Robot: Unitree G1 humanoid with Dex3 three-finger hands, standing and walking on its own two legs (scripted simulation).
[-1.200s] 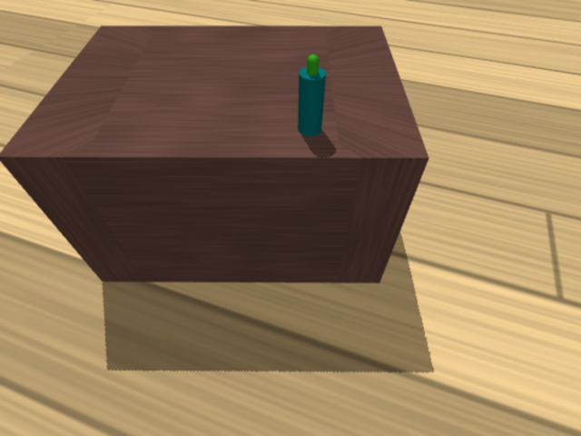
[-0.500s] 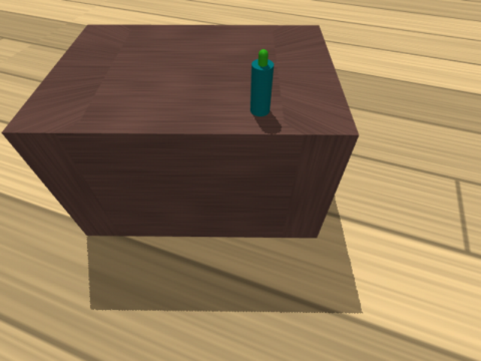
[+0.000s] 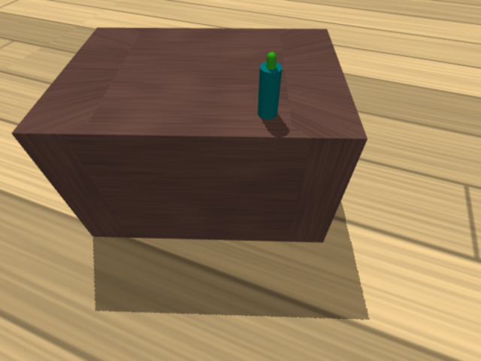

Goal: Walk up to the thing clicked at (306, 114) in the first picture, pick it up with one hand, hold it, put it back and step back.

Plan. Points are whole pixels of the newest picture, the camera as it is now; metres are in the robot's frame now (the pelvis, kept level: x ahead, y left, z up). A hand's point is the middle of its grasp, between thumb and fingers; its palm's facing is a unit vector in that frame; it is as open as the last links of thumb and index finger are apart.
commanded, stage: walk up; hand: right
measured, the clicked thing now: (269, 85) +0.84 -0.07 -0.03
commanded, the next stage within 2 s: none
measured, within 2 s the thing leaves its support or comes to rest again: neither
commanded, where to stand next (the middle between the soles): +0.42 +0.14 m, yaw -1 degrees
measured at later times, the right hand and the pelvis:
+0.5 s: hand (322, 343) +0.17 -0.13 -0.14, palm faces -0.01 +0.93 -0.36, open 7.3 cm; pelvis +0.14 +0.13 -0.01, yaw +1 degrees
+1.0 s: hand (294, 231) +0.41 -0.11 -0.15, palm faces -0.06 +0.94 -0.35, open 7.3 cm; pelvis +0.32 +0.16 -0.01, yaw +0 degrees
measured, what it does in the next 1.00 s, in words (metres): walks ahead: left foot, then right foot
